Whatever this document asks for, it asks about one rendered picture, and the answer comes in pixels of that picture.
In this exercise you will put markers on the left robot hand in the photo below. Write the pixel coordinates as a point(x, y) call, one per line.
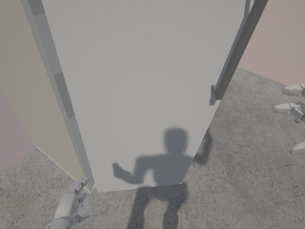
point(68, 205)

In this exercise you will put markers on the left robot forearm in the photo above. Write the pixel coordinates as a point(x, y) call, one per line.
point(59, 224)

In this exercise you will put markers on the right robot hand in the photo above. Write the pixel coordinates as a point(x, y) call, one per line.
point(296, 109)

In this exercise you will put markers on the fridge door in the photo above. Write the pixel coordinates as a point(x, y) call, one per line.
point(139, 75)

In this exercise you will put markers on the handle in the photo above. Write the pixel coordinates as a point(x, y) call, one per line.
point(240, 47)

